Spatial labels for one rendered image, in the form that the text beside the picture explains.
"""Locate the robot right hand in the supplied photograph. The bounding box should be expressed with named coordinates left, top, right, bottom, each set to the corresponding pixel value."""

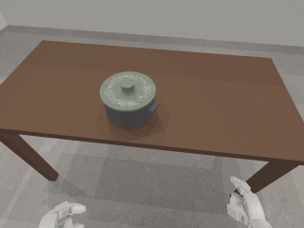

left=227, top=176, right=266, bottom=226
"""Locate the lid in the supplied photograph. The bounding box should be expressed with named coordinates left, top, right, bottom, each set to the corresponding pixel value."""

left=100, top=71, right=156, bottom=112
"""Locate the robot right forearm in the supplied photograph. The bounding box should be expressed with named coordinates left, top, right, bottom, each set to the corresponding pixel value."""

left=247, top=218, right=272, bottom=228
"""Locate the pot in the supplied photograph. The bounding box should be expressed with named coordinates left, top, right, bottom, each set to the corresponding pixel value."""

left=100, top=86, right=161, bottom=128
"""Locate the knob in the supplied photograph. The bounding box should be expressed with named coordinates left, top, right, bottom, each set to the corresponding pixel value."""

left=121, top=79, right=135, bottom=92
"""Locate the robot left hand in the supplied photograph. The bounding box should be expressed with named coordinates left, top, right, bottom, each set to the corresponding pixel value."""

left=38, top=201, right=86, bottom=228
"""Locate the table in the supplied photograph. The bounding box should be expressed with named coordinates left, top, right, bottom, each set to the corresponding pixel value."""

left=0, top=40, right=304, bottom=198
